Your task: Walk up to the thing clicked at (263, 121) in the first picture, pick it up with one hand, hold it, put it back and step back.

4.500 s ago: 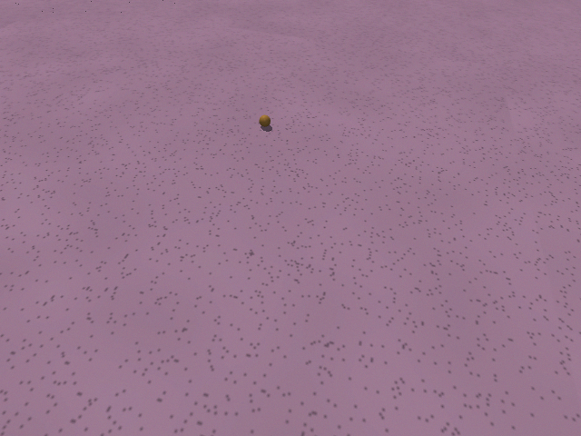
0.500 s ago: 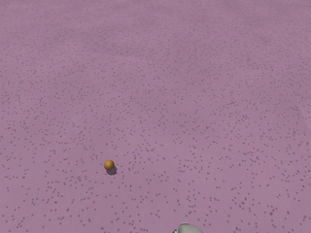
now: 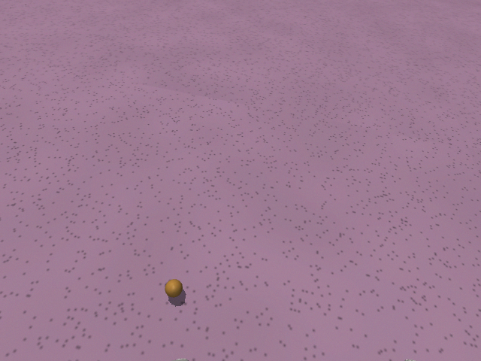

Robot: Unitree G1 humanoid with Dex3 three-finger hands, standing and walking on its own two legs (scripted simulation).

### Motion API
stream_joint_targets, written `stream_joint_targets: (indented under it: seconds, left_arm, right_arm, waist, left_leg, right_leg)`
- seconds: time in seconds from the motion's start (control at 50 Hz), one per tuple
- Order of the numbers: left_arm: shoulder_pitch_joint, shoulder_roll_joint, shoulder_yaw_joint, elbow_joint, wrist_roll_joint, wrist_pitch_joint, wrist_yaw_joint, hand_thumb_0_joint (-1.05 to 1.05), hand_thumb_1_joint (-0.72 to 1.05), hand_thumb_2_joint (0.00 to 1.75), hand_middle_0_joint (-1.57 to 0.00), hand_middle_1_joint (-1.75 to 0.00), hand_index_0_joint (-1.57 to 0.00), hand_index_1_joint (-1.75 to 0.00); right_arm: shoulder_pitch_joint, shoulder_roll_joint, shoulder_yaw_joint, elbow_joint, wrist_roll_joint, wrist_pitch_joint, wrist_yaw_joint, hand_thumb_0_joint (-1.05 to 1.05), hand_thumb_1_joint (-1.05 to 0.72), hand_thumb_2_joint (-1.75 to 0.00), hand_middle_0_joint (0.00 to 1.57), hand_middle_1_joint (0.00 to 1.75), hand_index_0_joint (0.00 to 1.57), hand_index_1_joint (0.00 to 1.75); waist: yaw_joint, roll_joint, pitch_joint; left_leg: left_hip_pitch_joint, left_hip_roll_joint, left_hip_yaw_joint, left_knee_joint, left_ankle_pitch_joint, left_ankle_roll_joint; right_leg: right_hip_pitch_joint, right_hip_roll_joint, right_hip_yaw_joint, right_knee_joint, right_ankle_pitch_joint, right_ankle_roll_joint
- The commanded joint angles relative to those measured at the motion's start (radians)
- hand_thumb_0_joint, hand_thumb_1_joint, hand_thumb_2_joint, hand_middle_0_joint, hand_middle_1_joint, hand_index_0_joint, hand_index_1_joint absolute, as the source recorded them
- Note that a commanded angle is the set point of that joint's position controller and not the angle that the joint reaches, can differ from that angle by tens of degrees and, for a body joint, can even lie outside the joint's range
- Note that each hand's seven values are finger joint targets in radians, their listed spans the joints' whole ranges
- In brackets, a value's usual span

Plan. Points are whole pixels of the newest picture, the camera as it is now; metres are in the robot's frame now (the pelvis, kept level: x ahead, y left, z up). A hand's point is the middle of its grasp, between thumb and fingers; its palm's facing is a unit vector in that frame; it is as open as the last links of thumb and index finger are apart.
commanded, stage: walk up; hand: left
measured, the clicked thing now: (173, 288) +0.50 +0.22 -0.72
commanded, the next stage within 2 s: stand in 1.38 s
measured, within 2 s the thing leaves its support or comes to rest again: neither
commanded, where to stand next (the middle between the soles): +0.13 -0.02 m, yaw -1 degrees
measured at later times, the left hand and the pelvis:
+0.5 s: hand out of the picture +0.15 +0.24 -0.14, palm faces -0.07 -0.93 -0.36, open 7.4 cm; pelvis +0.04 -0.01 +0.01, yaw -2 degrees
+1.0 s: hand out of the picture +0.14 +0.23 -0.13, palm faces -0.05 -0.95 -0.31, open 7.4 cm; pelvis +0.05 -0.01 +0.03, yaw -3 degrees
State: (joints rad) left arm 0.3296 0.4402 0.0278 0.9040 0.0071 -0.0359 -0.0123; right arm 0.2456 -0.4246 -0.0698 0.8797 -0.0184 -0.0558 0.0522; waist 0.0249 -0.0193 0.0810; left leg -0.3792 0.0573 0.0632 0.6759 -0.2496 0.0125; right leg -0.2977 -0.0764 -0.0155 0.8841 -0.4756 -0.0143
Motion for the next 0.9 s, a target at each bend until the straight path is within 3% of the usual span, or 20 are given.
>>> stream_joint_targets:
  seconds: [0.0,0.02,0.06,0.12,0.16,0.18,0.2,0.22,0.24,0.26,0.28,0.32,0.34,0.36,0.4,0.48,0.6,0.72,0.82,0.88]
  left_arm:
    - [0.018,0.188,0.048,-0.056,-0.021,-0.021,0.029,0.00,0.90,0.90,-0.20,-0.30,-0.20,-0.30]
    - [0.032,0.186,0.046,-0.035,-0.024,-0.019,0.027,0.00,0.90,0.90,-0.20,-0.30,-0.20,-0.30]
    - [0.056,0.155,0.043,-0.009,-0.026,-0.011,0.023,0.00,0.90,0.90,-0.20,-0.30,-0.20,-0.30]
    - [-0.012,0.128,0.042,-0.001,-0.020,-0.001,0.025,0.00,0.90,0.90,-0.20,-0.30,-0.20,-0.30]
    - [-0.027,0.138,0.045,0.011,-0.018,0.007,0.028,0.00,0.90,0.90,-0.20,-0.30,-0.20,-0.30]
    - [-0.041,0.137,0.047,0.014,-0.015,0.009,0.027,0.00,0.90,0.90,-0.20,-0.30,-0.20,-0.30]
    - [-0.025,0.143,0.053,0.029,-0.010,0.007,0.028,0.00,0.90,0.90,-0.20,-0.30,-0.20,-0.30]
    - [-0.047,0.171,0.059,0.029,-0.001,0.000,0.028,0.00,0.90,0.90,-0.20,-0.30,-0.20,-0.30]
    - [-0.080,0.219,0.069,0.020,0.009,-0.008,0.030,0.00,0.90,0.90,-0.20,-0.30,-0.20,-0.30]
    - [-0.161,0.257,0.067,0.002,0.001,-0.011,0.024,0.00,0.90,0.90,-0.20,-0.30,-0.20,-0.30]
    - [-0.223,0.258,0.059,-0.002,-0.003,-0.007,0.022,0.00,0.90,0.90,-0.20,-0.30,-0.20,-0.30]
    - [-0.254,0.207,0.037,0.009,-0.002,0.003,0.022,0.00,0.90,0.90,-0.20,-0.30,-0.20,-0.30]
    - [-0.253,0.177,0.030,0.018,-0.004,0.006,0.020,0.00,0.90,0.90,-0.20,-0.30,-0.20,-0.30]
    - [-0.244,0.159,0.026,0.030,-0.004,0.011,0.016,0.00,0.90,0.90,-0.20,-0.30,-0.20,-0.30]
    - [-0.241,0.165,0.029,0.058,-0.001,0.013,0.011,0.00,0.90,0.90,-0.20,-0.30,-0.20,-0.30]
    - [-0.279,0.151,0.021,0.094,-0.011,0.008,0.008,0.00,0.90,0.90,-0.20,-0.30,-0.20,-0.30]
    - [-0.332,0.138,0.016,0.140,-0.011,0.011,0.005,0.00,0.90,0.90,-0.20,-0.30,-0.20,-0.30]
    - [-0.340,0.124,0.016,0.181,-0.012,0.014,0.003,0.00,0.90,0.90,-0.20,-0.30,-0.20,-0.30]
    - [-0.342,0.124,0.018,0.201,-0.009,0.020,0.001,0.00,0.90,0.90,-0.20,-0.30,-0.20,-0.30]
    - [-0.337,0.120,0.019,0.206,-0.006,0.018,0.000,0.00,0.90,0.90,-0.20,-0.30,-0.20,-0.30]
  right_arm:
    - [0.074,-0.265,-0.058,-0.057,0.015,-0.019,-0.048,0.00,-0.90,-0.90,0.20,0.30,0.20,0.30]
    - [0.050,-0.250,-0.052,-0.059,0.016,-0.020,-0.052,0.00,-0.90,-0.90,0.20,0.30,0.20,0.30]
    - [-0.012,-0.232,-0.036,-0.067,0.012,-0.017,-0.057,0.00,-0.90,-0.90,0.20,0.30,0.20,0.30]
    - [-0.024,-0.222,-0.024,-0.066,0.013,-0.009,-0.063,0.00,-0.90,-0.90,0.20,0.30,0.20,0.30]
    - [-0.047,-0.224,-0.021,-0.068,0.021,0.001,-0.066,0.00,-0.90,-0.90,0.20,0.30,0.20,0.30]
    - [-0.059,-0.224,-0.022,-0.067,0.026,0.008,-0.068,0.00,-0.90,-0.90,0.20,0.30,0.20,0.30]
    - [-0.089,-0.225,-0.019,-0.069,0.032,0.015,-0.066,0.00,-0.90,-0.90,0.20,0.30,0.20,0.30]
    - [-0.096,-0.204,-0.011,-0.066,0.035,0.021,-0.065,0.00,-0.90,-0.90,0.20,0.30,0.20,0.30]
    - [-0.079,-0.157,0.005,-0.064,0.041,0.025,-0.064,0.00,-0.90,-0.90,0.20,0.30,0.20,0.30]
    - [-0.072,-0.124,0.011,-0.047,0.043,0.032,-0.067,0.00,-0.90,-0.90,0.20,0.30,0.20,0.30]
    - [-0.064,-0.153,0.000,-0.006,0.039,0.041,-0.074,0.00,-0.90,-0.90,0.20,0.30,0.20,0.30]
    - [-0.055,-0.169,-0.003,0.038,0.036,0.033,-0.068,0.00,-0.90,-0.90,0.20,0.30,0.20,0.30]
    - [-0.068,-0.187,-0.006,0.054,0.033,0.027,-0.065,0.00,-0.90,-0.90,0.20,0.30,0.20,0.30]
    - [-0.107,-0.198,-0.002,0.056,0.026,0.021,-0.063,0.00,-0.90,-0.90,0.20,0.30,0.20,0.30]
    - [-0.148,-0.198,0.009,0.076,0.022,0.018,-0.057,0.00,-0.90,-0.90,0.20,0.30,0.20,0.30]
    - [-0.190,-0.172,0.029,0.130,0.020,0.013,-0.055,0.00,-0.90,-0.90,0.20,0.30,0.20,0.30]
    - [-0.207,-0.159,0.040,0.193,0.016,0.012,-0.051,0.00,-0.90,-0.90,0.20,0.30,0.20,0.30]
    - [-0.217,-0.161,0.038,0.231,0.015,0.009,-0.053,0.00,-0.90,-0.90,0.20,0.30,0.20,0.30]
    - [-0.231,-0.161,0.038,0.242,0.011,0.013,-0.052,0.00,-0.90,-0.90,0.20,0.30,0.20,0.30]
    - [-0.232,-0.158,0.036,0.242,0.011,0.012,-0.052,0.00,-0.90,-0.90,0.20,0.30,0.20,0.30]
  waist:
    - [-0.039,0.145,-0.066]
    - [-0.024,0.174,-0.069]
    - [-0.005,0.220,-0.095]
    - [-0.021,0.215,-0.124]
    - [-0.016,0.215,-0.134]
    - [-0.016,0.196,-0.145]
    - [0.010,0.182,-0.156]
    - [0.012,0.122,-0.146]
    - [0.001,-0.016,-0.145]
    - [-0.039,-0.115,-0.127]
    - [-0.044,-0.133,-0.103]
    - [-0.064,-0.086,-0.094]
    - [-0.056,-0.068,-0.110]
    - [-0.034,-0.062,-0.107]
    - [-0.013,-0.061,-0.111]
    - [-0.012,-0.003,-0.101]
    - [-0.019,-0.012,-0.113]
    - [-0.020,0.008,-0.147]
    - [-0.017,0.023,-0.088]
    - [-0.018,0.014,-0.108]
  left_leg:
    - [0.277,0.272,-0.325,-0.263,0.440,0.219]
    - [0.229,0.229,-0.233,-0.244,0.496,0.185]
    - [0.182,0.207,-0.166,-0.216,0.551,0.186]
    - [0.158,0.212,-0.132,-0.154,0.669,0.180]
    - [0.137,0.212,-0.130,-0.122,0.646,0.180]
    - [0.130,0.201,-0.126,-0.100,0.582,0.167]
    - [0.075,0.205,-0.137,-0.073,0.455,0.149]
    - [0.033,0.177,-0.132,-0.041,0.323,0.111]
    - [-0.030,0.122,-0.096,0.024,0.165,0.060]
    - [0.029,0.002,-0.031,0.091,-0.100,0.016]
    - [0.123,-0.009,-0.037,0.107,-0.220,0.017]
    - [0.189,0.014,-0.064,-0.065,-0.092,0.028]
    - [0.186,0.063,-0.106,-0.133,-0.037,0.041]
    - [0.139,0.109,-0.164,-0.196,-0.073,0.058]
    - [0.068,0.121,-0.161,-0.219,-0.109,0.064]
    - [0.123,0.079,-0.110,-0.263,-0.060,0.031]
    - [0.179,0.080,-0.095,-0.337,-0.009,0.016]
    - [0.236,0.094,-0.088,-0.382,0.070,0.009]
    - [0.215,0.092,-0.094,-0.414,-0.021,0.006]
    - [0.237,0.093,-0.087,-0.409,0.002,0.010]
  right_leg:
    - [-0.279,0.018,0.091,0.207,-0.031,-0.026]
    - [-0.231,-0.001,0.089,0.156,0.014,-0.024]
    - [-0.144,0.002,0.041,0.048,0.066,-0.006]
    - [-0.056,0.017,-0.007,-0.084,0.132,-0.003]
    - [-0.021,0.035,-0.027,-0.113,0.165,-0.004]
    - [0.008,0.047,-0.039,-0.176,0.203,-0.012]
    - [0.089,0.043,-0.032,-0.256,0.281,-0.022]
    - [0.126,0.026,0.008,-0.326,0.357,-0.035]
    - [0.141,-0.084,0.172,-0.369,0.457,-0.072]
    - [-0.001,-0.226,0.348,-0.451,0.439,-0.169]
    - [-0.106,-0.255,0.366,-0.459,0.395,-0.215]
    - [-0.141,-0.159,0.239,-0.417,0.354,-0.128]
    - [-0.109,-0.104,0.173,-0.375,0.342,-0.075]
    - [-0.075,-0.052,0.131,-0.355,0.287,-0.040]
    - [0.031,-0.040,0.127,-0.372,0.226,-0.040]
    - [0.034,-0.067,0.156,-0.439,0.293,-0.045]
    - [0.086,-0.071,0.152,-0.541,0.282,-0.028]
    - [0.148,-0.066,0.122,-0.569,0.371,-0.018]
    - [0.103,-0.060,0.126,-0.609,0.261,-0.010]
    - [0.111,-0.058,0.121,-0.613,0.292,-0.008]
